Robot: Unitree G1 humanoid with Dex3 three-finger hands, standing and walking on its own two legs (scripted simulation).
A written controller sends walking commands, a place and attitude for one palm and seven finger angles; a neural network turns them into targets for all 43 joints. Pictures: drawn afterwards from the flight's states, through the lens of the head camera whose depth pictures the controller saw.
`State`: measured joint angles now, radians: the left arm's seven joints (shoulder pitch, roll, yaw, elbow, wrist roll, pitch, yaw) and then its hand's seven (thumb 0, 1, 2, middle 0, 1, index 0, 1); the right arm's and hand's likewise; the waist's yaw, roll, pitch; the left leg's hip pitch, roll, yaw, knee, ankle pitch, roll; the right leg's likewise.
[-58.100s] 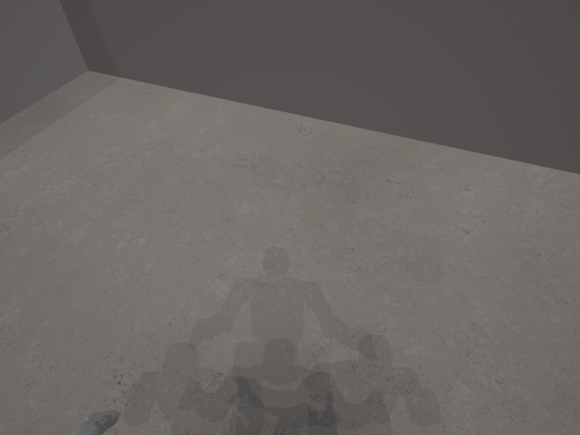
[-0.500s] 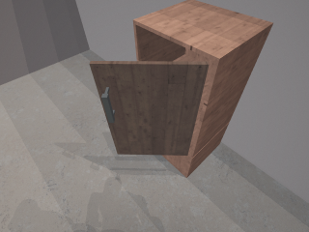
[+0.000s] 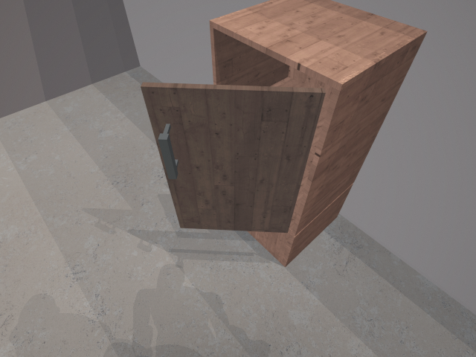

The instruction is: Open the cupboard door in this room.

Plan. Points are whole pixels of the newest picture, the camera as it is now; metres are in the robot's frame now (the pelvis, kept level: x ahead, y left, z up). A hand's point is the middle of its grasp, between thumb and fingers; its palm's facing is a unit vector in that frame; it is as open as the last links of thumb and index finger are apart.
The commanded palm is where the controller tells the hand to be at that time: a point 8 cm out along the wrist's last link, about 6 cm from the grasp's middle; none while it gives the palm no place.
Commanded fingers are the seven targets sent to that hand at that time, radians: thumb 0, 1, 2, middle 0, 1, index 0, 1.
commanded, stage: look again from close up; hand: left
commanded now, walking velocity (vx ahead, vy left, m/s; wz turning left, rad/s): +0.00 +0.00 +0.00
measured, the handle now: (170, 152) +0.58 +0.21 -0.04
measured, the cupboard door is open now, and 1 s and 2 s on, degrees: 45 45 45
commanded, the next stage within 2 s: shuffle to correct the standing spot in 0.34 s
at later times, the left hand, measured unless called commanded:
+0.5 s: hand out of the picture -0.05 +0.21 -0.18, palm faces +0.06 -0.98 -0.18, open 7.3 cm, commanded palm none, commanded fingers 0.00 0.90 0.90 -0.20 -0.30 -0.20 -0.30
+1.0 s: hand out of the picture -0.04 +0.17 -0.19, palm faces +0.10 -0.99 -0.07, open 7.3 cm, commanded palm none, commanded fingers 0.00 0.90 0.90 -0.20 -0.30 -0.20 -0.30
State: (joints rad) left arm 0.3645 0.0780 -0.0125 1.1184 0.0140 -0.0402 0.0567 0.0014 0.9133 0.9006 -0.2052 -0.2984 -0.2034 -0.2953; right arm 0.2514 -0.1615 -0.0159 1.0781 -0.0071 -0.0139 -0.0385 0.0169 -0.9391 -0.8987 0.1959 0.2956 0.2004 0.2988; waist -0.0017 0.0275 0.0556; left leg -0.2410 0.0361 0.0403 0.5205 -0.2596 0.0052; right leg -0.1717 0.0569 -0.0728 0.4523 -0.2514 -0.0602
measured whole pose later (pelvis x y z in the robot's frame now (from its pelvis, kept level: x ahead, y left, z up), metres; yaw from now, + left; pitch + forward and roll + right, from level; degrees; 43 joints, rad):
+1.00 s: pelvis +0.04 +0.04 -0.01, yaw +1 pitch +0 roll -1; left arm 0.48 0.11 0.02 1.11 0.02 -0.01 0.02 0.00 0.91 0.90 -0.20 -0.30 -0.20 -0.29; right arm 0.32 -0.12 -0.02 1.08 -0.02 -0.05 -0.02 0.01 -0.93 -0.90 0.20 0.30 0.20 0.30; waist 0.02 -0.08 -0.03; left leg -0.25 -0.02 0.08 0.60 -0.35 0.06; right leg -0.22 0.00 -0.04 0.63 -0.39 -0.03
